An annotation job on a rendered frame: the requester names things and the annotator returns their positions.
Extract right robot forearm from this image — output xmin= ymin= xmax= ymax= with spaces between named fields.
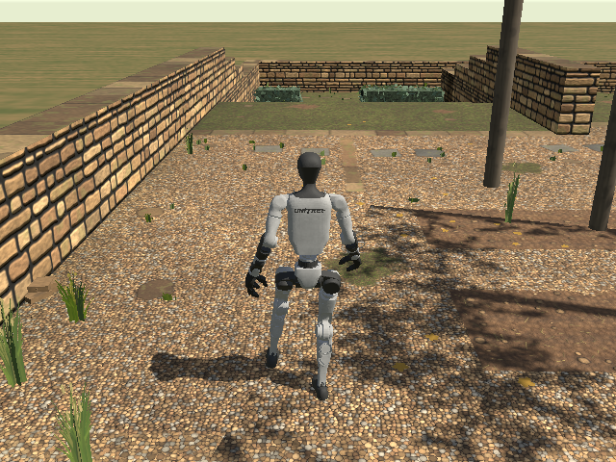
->
xmin=346 ymin=230 xmax=360 ymax=260

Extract left robot hand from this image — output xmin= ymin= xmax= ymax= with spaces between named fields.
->
xmin=245 ymin=272 xmax=268 ymax=297

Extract right robot upper arm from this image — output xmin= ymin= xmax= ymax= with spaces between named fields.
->
xmin=329 ymin=193 xmax=355 ymax=245

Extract left robot foot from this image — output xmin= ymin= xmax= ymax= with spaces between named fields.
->
xmin=266 ymin=348 xmax=279 ymax=369

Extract right robot shin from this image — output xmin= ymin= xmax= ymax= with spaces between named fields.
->
xmin=317 ymin=324 xmax=333 ymax=387

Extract left robot forearm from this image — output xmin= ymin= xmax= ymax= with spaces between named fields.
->
xmin=248 ymin=233 xmax=271 ymax=277

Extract right robot hand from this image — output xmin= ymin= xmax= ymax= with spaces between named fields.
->
xmin=339 ymin=255 xmax=362 ymax=271

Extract left robot upper arm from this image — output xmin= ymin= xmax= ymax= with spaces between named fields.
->
xmin=262 ymin=193 xmax=290 ymax=248

